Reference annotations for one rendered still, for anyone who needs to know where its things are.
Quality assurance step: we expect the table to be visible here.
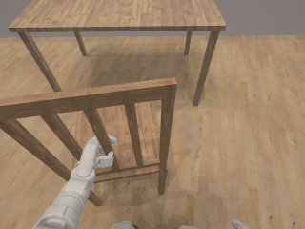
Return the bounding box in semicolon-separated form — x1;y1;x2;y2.
8;0;227;107

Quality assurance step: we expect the left robot hand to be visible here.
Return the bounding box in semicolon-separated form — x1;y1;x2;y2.
80;134;118;168

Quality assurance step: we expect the right robot hand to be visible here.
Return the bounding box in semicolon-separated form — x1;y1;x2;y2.
232;219;250;229

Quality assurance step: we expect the left robot forearm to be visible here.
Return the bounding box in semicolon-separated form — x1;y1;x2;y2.
31;159;96;229

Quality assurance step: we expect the chair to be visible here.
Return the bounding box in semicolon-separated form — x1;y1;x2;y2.
0;77;177;207

